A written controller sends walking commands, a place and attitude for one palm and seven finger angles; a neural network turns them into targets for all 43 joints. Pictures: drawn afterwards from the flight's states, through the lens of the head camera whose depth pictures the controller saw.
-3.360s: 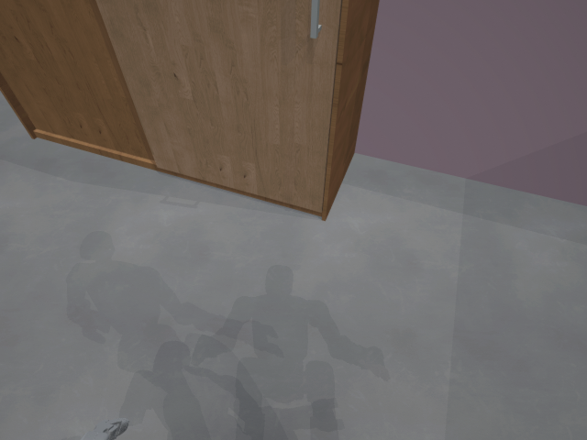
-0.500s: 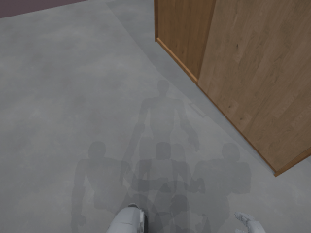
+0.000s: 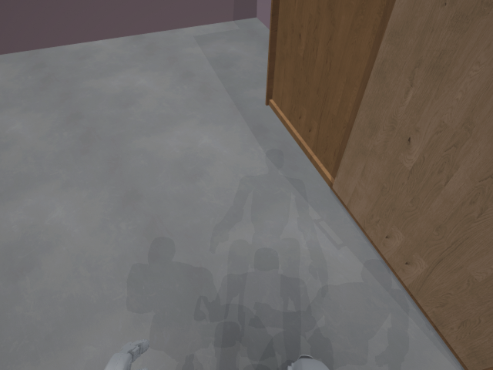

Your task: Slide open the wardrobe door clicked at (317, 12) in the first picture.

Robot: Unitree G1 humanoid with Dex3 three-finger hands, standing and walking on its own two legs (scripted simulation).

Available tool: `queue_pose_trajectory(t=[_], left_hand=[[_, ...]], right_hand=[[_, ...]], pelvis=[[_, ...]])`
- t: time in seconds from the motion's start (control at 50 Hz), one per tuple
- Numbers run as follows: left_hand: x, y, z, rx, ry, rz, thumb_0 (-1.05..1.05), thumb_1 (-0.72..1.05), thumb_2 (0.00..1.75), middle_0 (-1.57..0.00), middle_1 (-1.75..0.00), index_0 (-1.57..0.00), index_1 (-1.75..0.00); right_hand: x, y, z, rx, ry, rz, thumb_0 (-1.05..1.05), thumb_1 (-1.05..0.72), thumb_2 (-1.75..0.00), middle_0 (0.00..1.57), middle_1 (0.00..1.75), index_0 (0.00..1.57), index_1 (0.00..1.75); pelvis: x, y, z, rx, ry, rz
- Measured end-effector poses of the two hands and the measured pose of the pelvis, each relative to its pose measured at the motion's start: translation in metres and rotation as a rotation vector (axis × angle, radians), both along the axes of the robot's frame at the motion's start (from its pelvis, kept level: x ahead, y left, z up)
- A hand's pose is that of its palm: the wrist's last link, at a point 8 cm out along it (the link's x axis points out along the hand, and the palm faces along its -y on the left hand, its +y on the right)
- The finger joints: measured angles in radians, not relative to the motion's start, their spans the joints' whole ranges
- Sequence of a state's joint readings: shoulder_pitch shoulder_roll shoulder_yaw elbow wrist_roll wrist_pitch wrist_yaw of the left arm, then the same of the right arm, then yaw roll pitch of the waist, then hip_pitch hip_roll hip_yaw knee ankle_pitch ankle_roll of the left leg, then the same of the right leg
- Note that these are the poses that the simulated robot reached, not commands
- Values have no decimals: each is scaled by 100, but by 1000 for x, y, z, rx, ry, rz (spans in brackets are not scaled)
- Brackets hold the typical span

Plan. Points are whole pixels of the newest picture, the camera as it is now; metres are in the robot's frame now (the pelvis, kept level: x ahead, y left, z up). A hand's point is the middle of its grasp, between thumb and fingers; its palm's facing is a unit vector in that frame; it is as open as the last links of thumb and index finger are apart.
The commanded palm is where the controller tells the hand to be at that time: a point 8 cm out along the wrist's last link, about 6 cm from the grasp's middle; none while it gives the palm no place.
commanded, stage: walk to a spot facing it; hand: right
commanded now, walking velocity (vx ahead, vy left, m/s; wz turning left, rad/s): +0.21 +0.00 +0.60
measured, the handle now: out of the picture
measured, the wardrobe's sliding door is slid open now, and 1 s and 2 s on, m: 0.00 0.00 0.00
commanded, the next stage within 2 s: turn to face it in 0.40 s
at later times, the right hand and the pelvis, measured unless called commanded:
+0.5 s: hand (342, 305) +0.28 -0.19 -0.16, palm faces -0.29 +0.94 -0.20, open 7.4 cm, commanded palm none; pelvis +0.12 -0.03 +0.00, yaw +19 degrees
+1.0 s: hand (330, 302) +0.29 -0.18 -0.19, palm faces -0.17 +0.97 -0.15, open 7.4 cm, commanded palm none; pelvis +0.16 -0.03 -0.01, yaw +11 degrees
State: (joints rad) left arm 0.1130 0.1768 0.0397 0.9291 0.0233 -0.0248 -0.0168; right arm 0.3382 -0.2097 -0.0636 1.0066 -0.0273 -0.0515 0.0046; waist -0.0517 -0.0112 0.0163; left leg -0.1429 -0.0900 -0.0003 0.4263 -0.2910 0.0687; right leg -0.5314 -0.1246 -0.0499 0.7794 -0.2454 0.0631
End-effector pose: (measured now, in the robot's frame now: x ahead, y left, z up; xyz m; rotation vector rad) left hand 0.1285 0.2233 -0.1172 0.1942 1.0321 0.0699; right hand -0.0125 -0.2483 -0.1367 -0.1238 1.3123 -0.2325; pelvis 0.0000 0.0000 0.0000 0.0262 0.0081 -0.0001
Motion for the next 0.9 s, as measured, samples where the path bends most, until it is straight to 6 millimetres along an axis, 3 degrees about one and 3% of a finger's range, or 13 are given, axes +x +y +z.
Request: queue_pose_trajectory(t=[0.1,0.18,0.28,0.38,0.52,0.6,0.66,0.76,0.82,0.9], left_hand=[[63,-25,7,41,-95,-11,1,91,90,-20,-30,-20,-30],[65,-33,16,51,-111,66,0,91,90,-20,-30,-20,-30],[23,-36,11,53,21,195,0,91,90,-20,-30,-20,-30],[-28,-20,6,80,149,353,-1,94,90,-20,-30,-20,-30],[-94,-12,-15,29,319,525,0,92,90,-20,-30,-20,-30],[-118,-9,-38,-28,397,582,0,92,90,-20,-30,-20,-30],[-118,-12,-43,-53,439,592,1,91,90,-20,-30,-20,-30],[-89,-21,-38,-88,410,556,1,91,90,-19,-30,-20,-30],[-64,-25,-35,-88,378,506,1,91,90,-19,-30,-20,-30],[-28,-26,-34,-46,324,430,1,91,90,-20,-30,-20,-30]], right_hand=[[10,-22,-20,40,101,-20,1,-91,-90,20,30,20,30],[47,-37,-21,62,146,59,1,-91,-90,20,30,19,30],[126,-44,-14,65,70,154,1,-91,-90,20,30,19,30],[208,-35,-6,52,-19,259,1,-91,-90,19,30,19,30],[311,14,4,22,-124,452,1,-91,-90,19,29,19,30],[356,52,3,-8,-220,547,1,-91,-90,19,30,19,30],[366,72,8,1,-256,567,1,-91,-90,19,30,19,30],[364,89,9,47,-252,538,1,-91,-90,20,30,20,30],[356,86,2,83,-246,485,1,-91,-90,20,30,20,30],[340,62,-18,115,-218,387,1,-90,-90,20,30,20,30]], pelvis=[[42,-28,-11,-1,-11,55],[64,-41,-7,-2,-30,132],[86,-48,3,10,-31,193],[103,-48,5,7,-26,252],[123,-29,-3,-9,-18,347],[133,-9,-19,-23,-7,366],[139,-3,-18,-8,-14,357],[149,0,-10,-5,-23,315],[152,-4,-10,0,-25,276],[158,-17,-18,15,-21,221]])
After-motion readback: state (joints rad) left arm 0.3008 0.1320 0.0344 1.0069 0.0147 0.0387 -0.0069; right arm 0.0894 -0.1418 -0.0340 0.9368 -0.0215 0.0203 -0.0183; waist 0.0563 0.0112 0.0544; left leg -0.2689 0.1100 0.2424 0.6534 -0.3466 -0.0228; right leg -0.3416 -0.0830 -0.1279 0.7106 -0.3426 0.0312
